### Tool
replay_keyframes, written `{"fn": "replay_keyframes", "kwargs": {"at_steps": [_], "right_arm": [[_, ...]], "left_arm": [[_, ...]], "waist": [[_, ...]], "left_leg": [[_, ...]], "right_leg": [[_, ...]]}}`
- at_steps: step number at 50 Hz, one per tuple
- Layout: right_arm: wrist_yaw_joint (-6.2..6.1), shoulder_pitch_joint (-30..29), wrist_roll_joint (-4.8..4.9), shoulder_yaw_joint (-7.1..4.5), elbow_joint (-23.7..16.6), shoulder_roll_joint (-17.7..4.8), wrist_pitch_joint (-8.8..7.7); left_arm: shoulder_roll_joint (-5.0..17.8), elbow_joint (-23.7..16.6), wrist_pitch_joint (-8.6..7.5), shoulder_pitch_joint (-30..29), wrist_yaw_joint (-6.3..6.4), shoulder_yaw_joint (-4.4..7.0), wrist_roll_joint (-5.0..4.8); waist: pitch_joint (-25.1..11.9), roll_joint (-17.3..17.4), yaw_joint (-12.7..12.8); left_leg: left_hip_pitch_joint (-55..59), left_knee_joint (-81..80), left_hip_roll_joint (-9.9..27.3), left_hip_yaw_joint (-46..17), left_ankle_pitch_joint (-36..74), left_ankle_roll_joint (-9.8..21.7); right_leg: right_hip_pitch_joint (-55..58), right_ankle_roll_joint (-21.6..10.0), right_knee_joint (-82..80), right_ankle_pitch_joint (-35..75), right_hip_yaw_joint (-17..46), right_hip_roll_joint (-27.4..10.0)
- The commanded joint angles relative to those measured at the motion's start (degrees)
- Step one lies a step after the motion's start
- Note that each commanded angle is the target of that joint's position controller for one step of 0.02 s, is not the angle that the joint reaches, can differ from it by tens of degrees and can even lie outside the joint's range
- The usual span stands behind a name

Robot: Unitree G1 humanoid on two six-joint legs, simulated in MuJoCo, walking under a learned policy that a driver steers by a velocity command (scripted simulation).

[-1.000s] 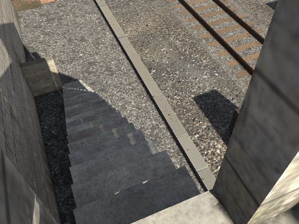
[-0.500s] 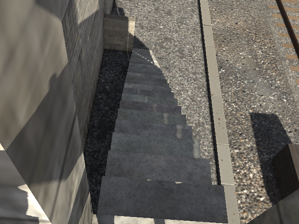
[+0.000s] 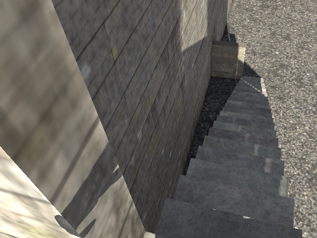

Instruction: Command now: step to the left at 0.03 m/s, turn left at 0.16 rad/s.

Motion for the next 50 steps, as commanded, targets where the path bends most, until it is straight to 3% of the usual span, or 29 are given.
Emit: {"fn": "replay_keyframes", "kwargs": {"at_steps": [1,4,10,11,12,14,15,16,17,19,20,21,23,25,26,27,29,30,31,32,33,35,38,41,43,44,46,49,50], "right_arm": [[0.43,1.6,0.70,-0.53,-2.5,-3.6,0.40],[0.94,2.7,1.36,-0.26,-1.0,-3.6,0.79],[1.93,3.6,0.23,1.01,1.1,-1.9,-0.24],[-1.20,8.4,1.01,-0.01,2.4,-4.0,-1.30],[-2.93,5.3,0.33,0.34,1.6,-3.5,-1.94],[-4.71,13.3,-1.12,0.71,4.9,-2.1,-3.44],[-4.59,13.8,-1.78,0.84,4.3,-4.1,-4.68],[-4.68,8.8,-1.54,0.58,1.2,-7.7,-4.95],[-5.19,6.5,-2.17,0.31,1.5,-7.7,-5.90],[-4.33,-1.8,-2.12,2.46,0.4,-0.8,-7.98],[-4.22,-1.6,-1.34,3.81,1.5,2.4,-8.70],[-4.01,-2.0,-0.68,4.26,2.4,2.8,-8.69],[-3.24,3.1,-0.61,3.77,3.8,0.4,-8.17],[-2.38,8.5,-0.95,2.91,6.1,-2.5,-7.93],[-1.93,10.1,-1.28,2.63,5.8,-2.4,-8.06],[-1.62,12.3,0.22,3.37,6.0,1.1,-7.61],[-2.06,9.5,0.49,3.44,6.9,0.7,-5.63],[-1.45,8.0,-0.82,2.74,6.2,-1.1,-5.62],[-0.61,3.4,-2.18,2.76,4.2,0.4,-5.19],[-0.12,-2.3,-2.54,2.82,1.1,1.7,-5.15],[0.38,-4.4,-2.41,2.76,-0.1,2.6,-5.62],[1.67,0.5,-2.25,2.89,1.5,3.6,-7.69],[1.41,2.2,-0.86,2.50,2.5,2.6,-8.47],[-0.11,9.4,-0.91,2.55,5.7,2.5,-9.52],[-0.86,16.1,-2.18,2.28,5.8,-2.5,-10.04],[-1.36,15.1,-2.61,0.93,6.0,-6.4,-9.63],[-1.34,12.3,-1.62,1.74,6.2,-2.5,-10.44],[-2.19,7.4,-1.31,1.15,4.8,-3.4,-10.78],[-2.45,7.1,-1.05,0.27,4.2,-6.2,-11.59]], "left_arm": [[8.9,-2.4,-1.05,2.8,0.89,2.37,0.02],[8.9,-1.9,-1.06,3.3,1.43,2.71,0.32],[8.5,0.7,0.36,5.9,1.38,3.38,-0.14],[10.1,-1.4,3.16,1.6,-1.02,3.96,1.72],[7.8,-0.2,4.03,2.5,-1.35,3.37,2.64],[6.3,1.6,3.68,5.9,-1.04,3.29,0.89],[4.7,1.8,3.21,9.2,-0.87,3.05,-0.19],[6.2,0.0,2.31,7.1,-0.79,3.67,1.01],[7.9,-2.2,2.31,3.0,-0.97,3.93,0.88],[7.6,1.1,1.97,7.2,-1.69,3.77,0.51],[4.7,3.6,1.32,11.6,-1.84,3.02,0.96],[3.2,3.9,0.55,12.7,-2.22,2.32,1.23],[1.3,4.0,-0.10,7.5,-1.87,1.36,0.06],[4.2,4.6,0.05,8.9,-1.46,1.73,-0.37],[9.0,5.1,-0.57,12.7,-1.04,2.57,-0.13],[10.1,6.4,-0.61,12.7,-1.07,2.19,-0.20],[7.9,7.5,-0.45,9.4,-1.48,1.64,-0.37],[13.3,10.0,0.78,16.6,-1.76,4.22,-0.50],[13.9,10.9,1.72,18.6,-1.69,4.29,-0.37],[12.4,9.9,1.87,15.3,-1.49,3.75,0.16],[9.8,9.6,1.22,12.4,-1.62,2.73,0.95],[10.3,8.8,0.65,7.5,-2.21,3.20,0.08],[8.6,9.1,0.35,4.4,-2.77,3.00,-0.64],[9.4,9.8,0.69,3.6,-2.13,3.67,-2.65],[-0.9,6.2,-1.41,-1.0,-2.12,0.62,-1.69],[3.4,2.9,-2.25,-5.8,-2.41,1.45,-0.99],[7.4,3.3,-3.22,-7.5,-3.41,2.97,-0.49],[6.2,4.7,-3.93,-3.5,-4.13,2.62,-0.54],[5.1,3.5,-4.01,-5.9,-3.79,1.98,-0.24]], "waist": [[-3.1,-13.3,0.6],[-2.3,-12.6,0.4],[-3.0,-9.1,0.6],[-6.5,-20.6,-0.8],[-0.1,-20.7,-0.3],[1.6,-8.0,-4.0],[-0.7,7.2,-3.3],[4.7,13.9,-3.5],[8.2,11.6,-3.0],[3.7,2.9,2.0],[2.1,6.0,3.5],[1.4,8.1,4.5],[-0.2,7.8,0.5],[-1.2,3.0,0.5],[-2.6,-2.8,0.6],[-5.8,-10.7,-0.7],[-2.3,-7.5,-0.7],[-6.1,-9.9,2.9],[1.0,-15.1,5.1],[7.6,-17.2,5.4],[6.6,-14.2,3.8],[1.3,-6.9,0.3],[-0.3,-11.9,-0.8],[-0.4,-6.8,-4.2],[-1.7,10.4,-7.0],[7.0,13.0,-7.1],[7.5,3.7,-4.7],[3.2,1.3,-0.4],[3.6,-2.3,-0.7]], "left_leg": [[-5.2,-6.2,-1.1,-0.6,-1.2,-1.3],[-0.4,-14.6,-0.5,1.3,-3.1,-0.2],[6.3,-25.9,4.1,6.0,-4.2,4.3],[15.1,-30.4,5.9,12.7,-11.0,6.8],[15.3,-39.3,4.3,15.1,-9.5,8.7],[29.5,-57.6,7.0,14.5,7.9,10.3],[35.9,-60.9,23.2,-5.5,-3.7,13.0],[23.7,-60.7,38.7,-21.7,1.9,20.9],[12.6,-62.3,40.1,-21.4,7.2,26.0],[14.4,-59.4,27.9,-4.0,14.1,18.2],[14.8,-56.5,23.1,2.5,27.5,15.4],[14.9,-51.7,18.0,9.3,37.1,12.4],[15.7,-47.3,16.3,10.1,39.8,10.4],[10.8,-44.8,15.2,9.0,29.5,7.0],[7.5,-42.2,13.5,9.1,15.1,4.4],[9.8,-41.9,12.1,9.7,2.9,2.4],[16.6,-44.4,12.1,10.0,4.1,1.8],[12.5,-35.1,7.0,15.8,-11.2,3.8],[3.2,-27.0,6.8,16.3,-14.9,5.7],[-2.3,-17.6,8.7,13.4,-13.3,6.8],[-3.5,-13.5,10.4,10.6,-7.9,7.7],[2.1,-17.7,11.8,8.7,-4.8,8.3],[13.9,-34.6,8.6,12.0,-2.4,9.0],[29.6,-52.7,7.6,14.7,13.2,10.0],[40.8,-59.8,27.2,-9.5,-12.7,11.7],[31.6,-63.9,31.7,-18.1,-18.7,18.0],[33.5,-64.0,28.1,-13.1,-10.2,17.4],[30.2,-63.1,23.7,-2.8,1.8,14.9],[28.9,-62.8,24.5,-2.1,5.0,15.5]], "right_leg": [[12.5,2.0,-9.7,6.4,15.9,-12.1],[11.3,3.0,-12.2,-1.2,16.9,-12.1],[10.2,1.7,-15.8,-2.7,19.7,-14.1],[2.6,-2.5,-14.5,-19.9,7.7,-3.7],[-0.8,-2.9,-16.1,-15.0,6.6,-1.0],[-8.5,3.5,-11.4,-10.7,4.8,1.3],[-17.4,5.4,4.1,-12.1,4.1,1.9],[-25.4,5.7,17.1,-19.1,0.9,2.2],[-21.3,4.8,26.5,-14.5,8.1,-2.2],[-15.8,5.0,29.6,-9.2,9.6,-0.7],[-9.8,5.2,26.3,-7.1,8.3,-1.7],[-4.8,4.8,17.5,-6.2,4.8,-2.8],[2.0,4.5,6.1,-2.7,-3.0,0.6],[11.0,4.6,-2.6,11.3,-0.7,-1.1],[15.7,3.9,-2.3,28.1,8.2,-9.6],[14.5,-0.6,-2.5,36.9,14.1,-15.3],[5.2,-0.2,-6.5,23.5,15.6,-13.2],[10.2,-2.4,-10.3,-24.6,18.6,-10.9],[7.7,-4.5,-18.6,-43.1,27.3,-14.4],[2.2,-6.7,-22.7,-42.3,34.3,-17.8],[1.9,-6.8,-22.5,-34.0,33.7,-18.1],[0.9,-6.1,-20.4,-22.9,27.9,-16.5],[-1.1,-5.8,-18.1,-10.6,16.4,-11.6],[-10.2,-4.7,-10.3,-14.5,12.4,-9.2],[-26.8,-0.3,15.9,-18.4,2.2,-0.3],[-35.0,-0.7,18.0,-12.5,3.6,0.1],[-36.4,0.2,21.2,-5.2,7.7,-2.4],[-27.6,0.7,19.3,0.5,5.5,-4.6],[-26.8,1.2,18.2,2.8,5.5,-5.7]]}}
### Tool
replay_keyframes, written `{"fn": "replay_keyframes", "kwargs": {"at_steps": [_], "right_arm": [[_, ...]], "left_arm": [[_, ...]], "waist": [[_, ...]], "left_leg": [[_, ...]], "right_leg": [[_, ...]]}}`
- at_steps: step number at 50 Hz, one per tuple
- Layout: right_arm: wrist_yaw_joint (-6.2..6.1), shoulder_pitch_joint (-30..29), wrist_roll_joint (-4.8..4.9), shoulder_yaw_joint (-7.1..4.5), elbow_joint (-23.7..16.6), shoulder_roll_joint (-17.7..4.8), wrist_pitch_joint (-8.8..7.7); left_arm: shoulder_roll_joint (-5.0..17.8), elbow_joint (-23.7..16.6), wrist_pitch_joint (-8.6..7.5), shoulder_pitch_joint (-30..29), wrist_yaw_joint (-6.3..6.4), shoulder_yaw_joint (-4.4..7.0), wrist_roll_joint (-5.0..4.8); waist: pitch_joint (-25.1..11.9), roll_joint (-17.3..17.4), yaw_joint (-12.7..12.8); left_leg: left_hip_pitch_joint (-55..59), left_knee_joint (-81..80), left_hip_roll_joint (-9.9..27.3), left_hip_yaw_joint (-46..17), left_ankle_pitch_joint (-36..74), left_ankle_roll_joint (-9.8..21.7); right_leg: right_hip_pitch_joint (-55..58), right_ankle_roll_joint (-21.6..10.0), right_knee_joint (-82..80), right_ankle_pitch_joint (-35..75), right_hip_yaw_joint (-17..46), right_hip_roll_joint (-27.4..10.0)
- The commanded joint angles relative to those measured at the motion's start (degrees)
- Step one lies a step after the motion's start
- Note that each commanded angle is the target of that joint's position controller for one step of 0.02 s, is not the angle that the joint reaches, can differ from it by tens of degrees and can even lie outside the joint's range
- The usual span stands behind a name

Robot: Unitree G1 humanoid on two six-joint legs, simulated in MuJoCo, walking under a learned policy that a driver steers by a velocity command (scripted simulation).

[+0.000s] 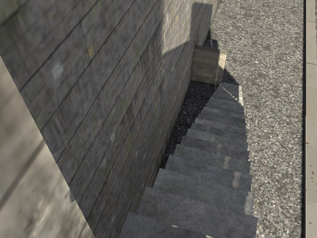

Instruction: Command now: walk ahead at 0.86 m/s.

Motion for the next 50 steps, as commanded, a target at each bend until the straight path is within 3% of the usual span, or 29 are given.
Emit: {"fn": "replay_keyframes", "kwargs": {"at_steps": [1,5,7,8,9,10,11,14,16,20,23,25,30,31,33,34,35,36,37,38,39,40,41,43,44,46,47,49,50], "right_arm": [[-0.46,-1.6,0.85,-3.12,-3.6,-11.8,-1.63],[0.49,-3.4,3.30,-1.91,-2.1,-13.1,-2.38],[0.14,-4.4,1.03,-1.83,0.1,-15.0,-1.56],[0.02,-7.6,0.85,-1.82,0.5,-15.1,-1.00],[0.83,-6.0,0.94,-0.64,0.5,-8.2,-0.24],[0.86,-7.8,1.28,0.60,-2.4,-1.7,-0.33],[1.27,-8.6,2.01,-0.90,-3.0,-6.9,-0.14],[1.91,-10.1,0.48,-1.67,-1.3,-8.1,1.43],[2.41,-9.9,2.32,-1.70,-0.1,-7.7,3.21],[2.13,-5.0,0.70,-1.85,3.2,-5.0,6.28],[2.03,-8.9,0.60,-2.99,3.8,-5.6,5.58],[2.33,-8.7,1.15,-4.07,4.8,-6.3,4.58],[3.57,4.4,2.22,-2.20,8.2,-1.6,4.13],[3.99,4.0,2.46,-2.97,8.9,-4.1,4.17],[4.63,10.6,0.80,-4.22,9.6,-7.4,2.21],[5.38,17.7,0.78,-5.23,9.3,-9.6,0.99],[5.72,20.5,0.53,-5.46,8.3,-14.5,-0.02],[6.37,16.5,-0.72,-2.03,6.5,-14.9,-1.46],[4.88,13.2,1.98,-5.25,5.6,-20.5,-2.07],[3.87,3.3,2.11,-4.05,1.7,-15.0,-2.68],[3.13,-6.6,1.81,-2.90,-2.6,-12.7,-3.27],[3.86,-13.1,1.60,-0.54,-5.7,-6.2,-3.45],[3.53,-11.6,1.88,-0.64,-5.9,-8.5,-4.76],[1.67,-14.7,2.96,-1.87,-8.8,-14.8,-4.43],[1.72,-15.9,2.76,-1.02,-9.5,-11.7,-3.79],[1.55,-15.5,2.83,-1.26,-11.1,-13.4,-2.34],[1.72,-18.3,4.13,-1.48,-12.7,-14.3,-1.15],[2.53,-27.0,2.65,-2.44,-14.8,-17.6,-0.83],[2.75,-33.8,2.23,-1.52,-15.8,-14.9,0.05]], "left_arm": [[1.3,-6.7,-1.35,-6.9,-0.34,-0.49,-0.04],[4.9,-5.2,-0.48,-2.2,-0.39,0.22,-0.47],[8.3,0.0,0.13,13.4,-0.25,2.56,-1.17],[10.0,4.0,0.43,27.3,0.12,3.86,-0.61],[14.5,3.7,-0.57,30.7,1.16,4.36,0.86],[11.3,-0.3,-1.84,21.8,0.32,1.48,-0.26],[11.4,-0.2,-1.00,17.9,0.11,2.45,-1.25],[7.9,-2.8,-2.32,4.0,0.57,2.17,-2.50],[5.3,-4.3,-3.60,-0.7,1.60,1.17,-1.63],[9.5,-2.6,-4.26,4.2,1.06,2.76,0.16],[3.3,-0.1,-6.00,7.0,1.99,1.36,-1.83],[6.1,1.7,-5.66,5.6,2.23,1.73,-1.05],[3.2,0.5,-4.60,-0.6,2.54,0.21,-0.05],[0.4,1.0,-4.12,-0.6,3.05,-1.37,2.01],[1.1,1.0,-2.59,1.2,3.99,-1.74,2.09],[3.4,0.8,-1.49,-5.5,5.35,-0.95,0.71],[-0.5,0.4,-1.16,-10.3,4.53,-1.69,0.56],[-10.5,-2.8,-2.29,-11.1,3.87,-4.24,-2.09],[-7.3,-5.6,-1.85,1.0,5.03,-3.83,-2.94],[-2.8,-3.5,-0.99,-4.3,4.66,-3.19,-1.53],[-0.8,-1.5,0.57,-4.2,3.93,-2.57,-0.65],[-0.2,0.0,1.43,-4.5,3.22,-2.96,-0.13],[-3.7,-2.7,1.76,-6.6,3.14,-3.64,-1.84],[-5.3,-10.2,3.44,-13.5,4.03,-4.47,-0.90],[-2.3,-11.6,4.26,-18.1,4.40,-3.76,-0.45],[1.0,-12.8,4.91,-18.2,4.04,-2.04,-0.83],[-1.2,-13.0,4.35,-17.3,2.72,-2.83,-1.99],[1.8,-12.2,5.40,-5.1,2.91,-2.39,-0.32],[3.1,-9.4,5.78,3.8,2.30,-1.65,-1.87]], "waist": [[5.7,2.5,1.1],[3.7,8.0,2.6],[-0.6,10.3,8.7],[-3.2,7.5,15.9],[-2.7,-11.9,15.9],[0.0,-13.7,9.1],[-2.3,-9.7,8.0],[1.4,-5.0,0.3],[2.6,-10.7,-0.7],[0.9,-9.2,-2.0],[4.8,-0.6,-2.1],[3.2,-2.1,-3.4],[4.9,-0.8,-7.2],[8.3,-1.4,-4.9],[4.8,-2.3,-6.3],[2.2,4.3,-14.4],[3.7,10.4,-17.6],[5.2,15.5,-9.7],[-5.4,27.5,-0.8],[-4.0,16.8,-0.9],[-1.0,12.2,1.5],[1.4,-2.2,4.5],[2.1,2.2,5.8],[3.5,16.8,4.3],[7.1,14.5,2.2],[3.4,12.3,1.1],[0.1,11.4,1.8],[-6.4,16.5,7.4],[-5.0,15.6,13.6]], "left_leg": [[3.7,-8.7,16.6,-14.4,3.9,9.1],[-7.3,-5.5,12.7,-4.1,30.4,7.7],[-11.7,12.6,8.4,1.4,50.5,6.2],[-22.9,30.4,7.0,1.7,47.5,4.6],[-34.4,57.8,0.3,-0.9,3.2,3.5],[-42.7,64.1,-4.0,-15.1,-9.9,5.1],[-44.0,64.9,-2.9,-14.8,-3.0,4.6],[-41.2,53.6,5.8,-13.4,4.5,1.6],[-38.5,41.6,7.9,-9.6,11.2,-0.3],[-33.2,48.1,5.6,-5.1,17.2,-1.3],[-47.6,41.6,7.6,-12.6,27.7,-0.4],[-43.7,39.4,6.0,-11.8,32.8,-0.2],[-15.3,24.7,6.3,1.7,47.0,-3.2],[-19.2,18.0,7.7,2.4,43.2,-2.5],[-13.0,3.6,10.0,-0.8,39.4,0.1],[-5.6,-7.6,11.5,-0.5,45.0,2.8],[2.7,4.2,14.6,-6.4,42.0,5.5],[2.8,32.2,19.5,-7.9,84.6,-3.1],[1.6,19.6,28.3,-26.6,38.0,-3.2],[-9.0,12.1,28.2,-26.2,7.6,-3.0],[-17.9,11.7,26.4,-22.5,1.1,-2.9],[-26.6,18.5,18.0,-9.5,1.9,-3.8],[-33.2,21.2,20.7,-7.1,-2.3,-1.7],[-45.4,7.7,35.2,-17.8,-34.9,4.4],[-46.5,7.3,32.2,-18.4,-33.8,4.6],[-37.3,10.5,33.3,-16.3,-36.4,4.6],[-36.6,10.3,32.7,-13.5,-35.8,3.1],[-38.7,11.3,27.7,-1.6,-35.7,1.4],[-43.3,19.0,24.5,2.9,-30.1,1.0]], "right_leg": [[-11.7,1.4,-4.3,4.2,-0.5,-4.2],[11.3,1.3,-2.1,2.4,-6.6,-0.8],[29.5,1.0,-0.7,0.5,-12.2,4.5],[44.6,0.4,-3.6,-2.8,-11.1,4.3],[45.3,-3.1,-14.8,-12.5,11.5,-10.1],[37.5,-2.1,-17.5,0.0,26.5,-15.7],[32.1,-7.1,-23.1,-9.3,28.9,-19.4],[16.5,-5.9,-23.2,-19.1,19.7,-15.8],[10.4,-5.0,-26.2,-19.0,11.8,-12.6],[5.9,-8.3,-28.6,-14.8,7.9,-15.1],[17.8,-3.4,-21.0,-8.2,3.7,-14.2],[18.9,-2.7,-16.0,-4.4,1.8,-12.5],[5.4,-0.8,0.9,-5.2,-6.9,-7.3],[11.6,-2.1,7.2,0.6,-5.2,-8.5],[22.3,-2.5,27.5,23.1,-0.7,-6.9],[20.6,-2.3,49.4,21.7,-1.3,-2.1],[-0.5,-3.8,77.7,-12.2,4.0,9.3],[-19.8,-4.4,90.4,-38.6,12.5,16.9],[-26.4,-4.2,71.1,-20.1,9.2,10.8],[-24.0,-3.4,70.6,-8.9,8.4,6.1],[-22.2,-2.6,72.8,-5.1,6.8,6.0],[-19.0,-3.9,68.6,-1.0,7.9,6.0],[-20.4,-3.1,66.2,-0.1,5.2,6.5],[-22.9,4.4,61.1,8.1,3.1,1.8],[-23.0,6.1,55.6,13.1,4.1,0.7],[-20.9,6.2,44.3,11.4,4.1,-2.2],[-14.0,5.6,38.7,4.4,3.4,-4.5],[7.6,4.6,36.7,1.6,-12.4,-2.2],[17.6,3.6,28.5,-1.2,-10.6,-4.7]]}}
Over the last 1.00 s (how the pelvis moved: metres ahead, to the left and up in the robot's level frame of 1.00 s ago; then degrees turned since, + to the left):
0.08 -0.10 0.00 2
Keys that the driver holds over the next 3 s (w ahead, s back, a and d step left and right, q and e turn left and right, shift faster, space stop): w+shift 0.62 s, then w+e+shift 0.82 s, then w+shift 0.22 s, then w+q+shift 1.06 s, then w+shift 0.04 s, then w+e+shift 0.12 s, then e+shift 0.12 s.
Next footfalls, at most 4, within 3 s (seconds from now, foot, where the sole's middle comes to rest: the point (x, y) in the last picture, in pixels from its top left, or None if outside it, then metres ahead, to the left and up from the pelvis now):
0.18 right None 0.21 -0.14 -0.78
0.70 left None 0.55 0.15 -0.97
1.02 right None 0.50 -0.11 -0.97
1.36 left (142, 225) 0.62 0.12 -0.97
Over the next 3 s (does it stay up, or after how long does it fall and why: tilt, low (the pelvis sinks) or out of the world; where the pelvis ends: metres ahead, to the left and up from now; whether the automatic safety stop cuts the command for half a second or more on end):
stays up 1.10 -0.34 -0.77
